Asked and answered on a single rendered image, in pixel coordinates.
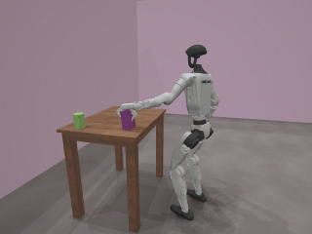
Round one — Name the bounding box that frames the left robot forearm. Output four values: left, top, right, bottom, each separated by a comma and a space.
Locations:
133, 93, 171, 111

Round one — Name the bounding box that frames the robot left upper arm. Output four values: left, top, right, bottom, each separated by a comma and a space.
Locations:
163, 73, 196, 105

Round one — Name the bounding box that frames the table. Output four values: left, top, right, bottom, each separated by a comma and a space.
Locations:
57, 106, 167, 233

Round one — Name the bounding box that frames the robot right upper arm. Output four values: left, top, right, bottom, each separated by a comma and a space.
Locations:
209, 74, 219, 106

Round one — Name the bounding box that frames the right robot forearm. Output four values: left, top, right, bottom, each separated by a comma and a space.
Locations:
204, 104, 218, 122

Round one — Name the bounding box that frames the robot left hand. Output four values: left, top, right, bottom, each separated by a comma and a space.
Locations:
116, 103, 137, 121

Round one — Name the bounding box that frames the left robot thigh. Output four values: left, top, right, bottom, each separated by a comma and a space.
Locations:
171, 131, 201, 178

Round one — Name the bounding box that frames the humanoid robot torso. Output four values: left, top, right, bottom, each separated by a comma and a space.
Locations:
184, 70, 212, 141

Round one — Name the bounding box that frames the sponge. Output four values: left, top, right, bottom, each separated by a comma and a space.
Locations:
120, 109, 136, 131

